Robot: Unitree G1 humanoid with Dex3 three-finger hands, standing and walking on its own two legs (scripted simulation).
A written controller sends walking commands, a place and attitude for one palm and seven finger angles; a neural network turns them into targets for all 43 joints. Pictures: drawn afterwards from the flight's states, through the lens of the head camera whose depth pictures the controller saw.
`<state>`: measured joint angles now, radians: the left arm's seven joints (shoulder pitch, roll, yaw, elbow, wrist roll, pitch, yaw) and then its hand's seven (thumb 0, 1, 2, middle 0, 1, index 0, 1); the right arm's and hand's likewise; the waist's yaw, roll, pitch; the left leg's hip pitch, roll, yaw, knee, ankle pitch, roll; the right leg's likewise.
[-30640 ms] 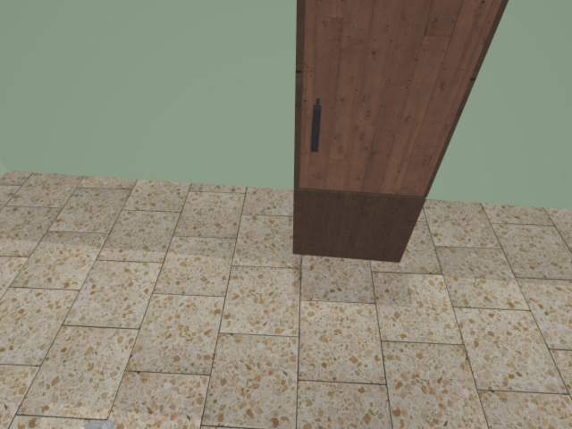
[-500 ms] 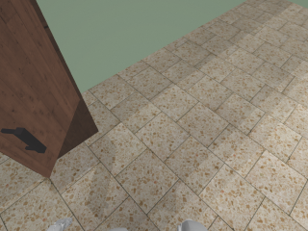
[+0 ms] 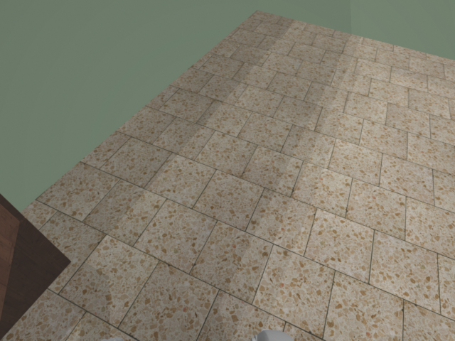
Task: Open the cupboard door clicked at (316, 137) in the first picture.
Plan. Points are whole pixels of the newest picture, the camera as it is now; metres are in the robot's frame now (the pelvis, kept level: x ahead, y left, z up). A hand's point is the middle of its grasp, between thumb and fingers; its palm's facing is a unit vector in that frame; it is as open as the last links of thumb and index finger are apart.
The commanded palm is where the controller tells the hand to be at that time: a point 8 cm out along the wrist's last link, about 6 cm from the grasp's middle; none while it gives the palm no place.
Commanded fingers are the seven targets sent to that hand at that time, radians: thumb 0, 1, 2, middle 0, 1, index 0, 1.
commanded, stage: walk to a spot facing it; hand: left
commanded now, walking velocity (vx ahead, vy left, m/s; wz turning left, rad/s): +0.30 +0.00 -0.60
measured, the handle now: out of the picture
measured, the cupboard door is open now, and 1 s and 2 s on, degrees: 43 43 43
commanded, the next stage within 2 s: turn to face it in 1.32 s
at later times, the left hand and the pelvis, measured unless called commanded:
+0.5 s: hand (193, 288) +0.25 +0.08 -0.16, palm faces -0.23 -0.95 -0.22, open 7.3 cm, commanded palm none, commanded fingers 0.00 0.90 0.90 -0.20 -0.30 -0.20 -0.30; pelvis +0.16 -0.09 +0.00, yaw -15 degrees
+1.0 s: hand (235, 193) +0.51 -0.01 -0.16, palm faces -0.39 -0.90 -0.19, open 7.4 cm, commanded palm none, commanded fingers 0.00 0.90 0.90 -0.20 -0.30 -0.20 -0.30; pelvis +0.37 -0.15 +0.00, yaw -25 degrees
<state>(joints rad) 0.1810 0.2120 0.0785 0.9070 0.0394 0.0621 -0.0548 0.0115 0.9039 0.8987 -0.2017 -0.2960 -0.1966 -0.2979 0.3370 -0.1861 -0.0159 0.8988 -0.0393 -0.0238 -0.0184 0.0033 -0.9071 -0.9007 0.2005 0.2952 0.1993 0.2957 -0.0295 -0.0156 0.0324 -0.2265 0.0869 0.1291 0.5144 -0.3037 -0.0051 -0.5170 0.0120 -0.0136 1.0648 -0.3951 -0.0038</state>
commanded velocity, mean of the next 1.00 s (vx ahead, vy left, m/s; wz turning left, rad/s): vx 0.36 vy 0.00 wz -0.32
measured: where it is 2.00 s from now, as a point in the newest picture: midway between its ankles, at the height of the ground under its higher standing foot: (301, 240)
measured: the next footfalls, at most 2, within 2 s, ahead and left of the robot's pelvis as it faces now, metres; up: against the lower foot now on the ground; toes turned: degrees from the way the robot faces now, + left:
right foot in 0.26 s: +0.15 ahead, -0.17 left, +0.00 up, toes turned -18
left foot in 0.68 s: +0.42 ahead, -0.03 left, +0.00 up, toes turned -12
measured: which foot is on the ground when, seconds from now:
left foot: down 0.00-0.26, up 0.28-0.66, down 0.68-1.00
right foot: up 0.00-0.24, down 0.26-0.68, up 0.70-1.00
